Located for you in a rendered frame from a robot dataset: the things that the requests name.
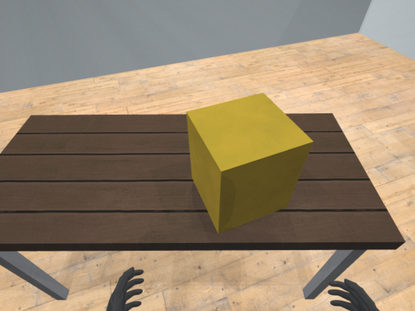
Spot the table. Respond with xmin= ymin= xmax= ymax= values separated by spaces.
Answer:
xmin=0 ymin=113 xmax=405 ymax=300

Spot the robot left hand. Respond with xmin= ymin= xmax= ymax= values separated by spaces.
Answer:
xmin=106 ymin=267 xmax=144 ymax=311

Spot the carton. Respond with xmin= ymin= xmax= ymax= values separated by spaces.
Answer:
xmin=186 ymin=93 xmax=314 ymax=234

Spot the robot right hand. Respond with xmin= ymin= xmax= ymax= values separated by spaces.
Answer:
xmin=327 ymin=279 xmax=379 ymax=311

